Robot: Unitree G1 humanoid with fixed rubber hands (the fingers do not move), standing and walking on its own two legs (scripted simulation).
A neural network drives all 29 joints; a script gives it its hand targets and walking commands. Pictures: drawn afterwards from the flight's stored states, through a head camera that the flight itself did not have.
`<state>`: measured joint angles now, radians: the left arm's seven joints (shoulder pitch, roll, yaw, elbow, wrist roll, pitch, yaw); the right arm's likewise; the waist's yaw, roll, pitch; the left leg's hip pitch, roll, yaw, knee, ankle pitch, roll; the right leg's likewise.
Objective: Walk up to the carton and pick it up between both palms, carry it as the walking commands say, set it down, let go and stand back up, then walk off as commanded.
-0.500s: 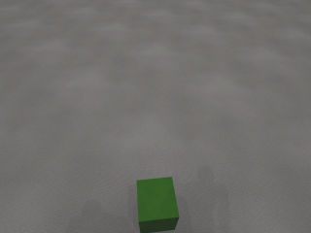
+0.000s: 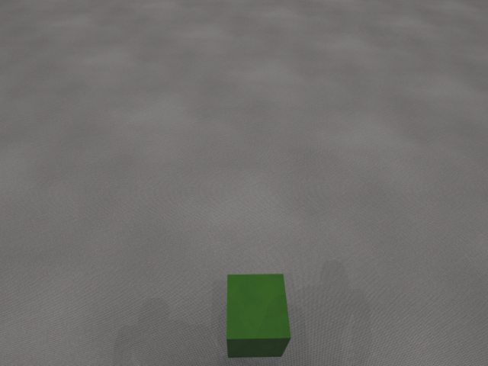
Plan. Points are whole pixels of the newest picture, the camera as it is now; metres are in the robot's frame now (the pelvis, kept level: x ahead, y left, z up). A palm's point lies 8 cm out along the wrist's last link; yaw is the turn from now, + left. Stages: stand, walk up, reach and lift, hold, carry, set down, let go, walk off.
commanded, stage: walk up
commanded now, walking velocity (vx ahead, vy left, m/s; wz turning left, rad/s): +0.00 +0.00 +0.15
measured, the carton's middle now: (255, 316) +0.42 -0.05 -0.65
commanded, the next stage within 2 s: stand in 0.70 s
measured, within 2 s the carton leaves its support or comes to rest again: neither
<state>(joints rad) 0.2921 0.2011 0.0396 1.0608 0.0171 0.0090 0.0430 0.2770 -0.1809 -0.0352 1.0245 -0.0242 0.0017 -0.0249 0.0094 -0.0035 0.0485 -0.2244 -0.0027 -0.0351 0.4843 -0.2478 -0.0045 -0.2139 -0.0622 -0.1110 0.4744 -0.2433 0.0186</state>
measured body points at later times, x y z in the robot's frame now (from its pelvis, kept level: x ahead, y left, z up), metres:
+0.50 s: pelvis +0.00 +0.00 +0.00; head +0.02 +0.01 +0.45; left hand -0.01 +0.25 -0.15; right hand +0.03 -0.23 -0.15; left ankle +0.01 +0.12 -0.74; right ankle -0.01 -0.12 -0.74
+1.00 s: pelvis -0.01 +0.00 +0.00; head +0.01 +0.00 +0.45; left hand -0.01 +0.23 -0.15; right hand +0.01 -0.23 -0.15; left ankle +0.01 +0.12 -0.74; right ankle -0.01 -0.12 -0.74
